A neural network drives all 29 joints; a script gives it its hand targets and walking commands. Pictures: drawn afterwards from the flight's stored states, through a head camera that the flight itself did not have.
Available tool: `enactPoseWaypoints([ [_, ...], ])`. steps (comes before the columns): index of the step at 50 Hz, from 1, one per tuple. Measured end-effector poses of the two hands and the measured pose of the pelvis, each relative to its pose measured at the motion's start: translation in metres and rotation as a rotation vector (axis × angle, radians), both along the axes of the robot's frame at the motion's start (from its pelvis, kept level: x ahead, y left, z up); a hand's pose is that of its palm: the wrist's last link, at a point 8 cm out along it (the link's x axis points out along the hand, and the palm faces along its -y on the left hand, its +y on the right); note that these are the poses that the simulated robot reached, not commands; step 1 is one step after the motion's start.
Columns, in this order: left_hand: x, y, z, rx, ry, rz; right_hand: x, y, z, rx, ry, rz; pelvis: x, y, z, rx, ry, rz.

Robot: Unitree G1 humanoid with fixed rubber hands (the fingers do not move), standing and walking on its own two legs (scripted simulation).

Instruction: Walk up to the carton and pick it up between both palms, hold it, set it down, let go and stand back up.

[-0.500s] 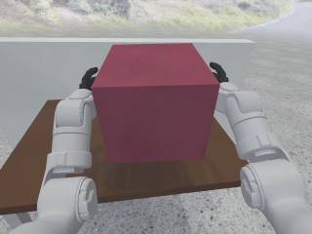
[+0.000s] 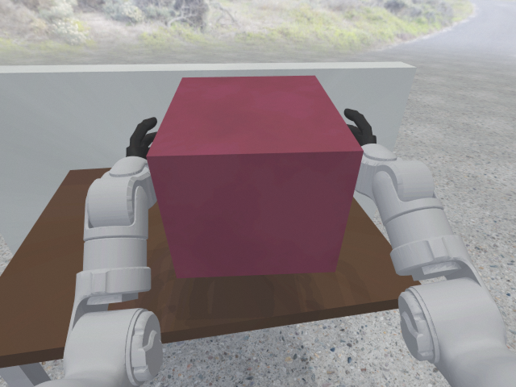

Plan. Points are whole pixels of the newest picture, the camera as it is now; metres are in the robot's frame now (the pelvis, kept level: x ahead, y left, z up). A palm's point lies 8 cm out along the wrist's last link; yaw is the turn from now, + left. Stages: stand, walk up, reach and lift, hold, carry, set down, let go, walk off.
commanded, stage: hold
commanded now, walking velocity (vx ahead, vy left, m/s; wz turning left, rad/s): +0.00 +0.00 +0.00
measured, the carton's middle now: (252, 166) +0.39 +0.01 +0.24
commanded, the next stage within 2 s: set down in 0.90 s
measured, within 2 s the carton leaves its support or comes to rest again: neither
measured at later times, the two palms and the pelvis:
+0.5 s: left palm (137, 166) +0.35 +0.17 +0.27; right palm (363, 152) +0.36 -0.15 +0.28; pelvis -0.01 +0.00 +0.00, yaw +0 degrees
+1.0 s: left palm (136, 164) +0.35 +0.17 +0.27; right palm (359, 149) +0.37 -0.15 +0.28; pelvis -0.01 +0.00 +0.00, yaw +2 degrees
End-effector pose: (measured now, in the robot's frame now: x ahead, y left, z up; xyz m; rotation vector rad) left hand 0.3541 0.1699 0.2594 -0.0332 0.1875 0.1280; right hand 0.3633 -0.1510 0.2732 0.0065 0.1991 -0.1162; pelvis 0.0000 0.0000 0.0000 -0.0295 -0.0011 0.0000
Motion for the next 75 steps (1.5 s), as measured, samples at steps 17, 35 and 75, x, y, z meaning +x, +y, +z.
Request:
enactPoseWaypoints([
  [17, -0.006, -0.001, 0.003, -0.023, -0.002, 0.001, -0.006, -0.001, 0.005, 0.011, 0.000, -0.005, -0.005, -0.002, 0.000, 0.002, -0.014, -0.002],
  [35, -0.005, 0.004, 0.009, -0.011, 0.000, 0.003, -0.004, 0.004, 0.014, 0.005, 0.004, -0.002, -0.011, -0.004, -0.001, -0.001, 0.002, 0.011],
  [75, 0.020, 0.021, -0.054, 0.037, -0.075, 0.043, 0.032, 0.021, -0.066, 0.028, -0.078, 0.040, 0.008, -0.008, 0.002, 0.008, -0.078, 0.073],
])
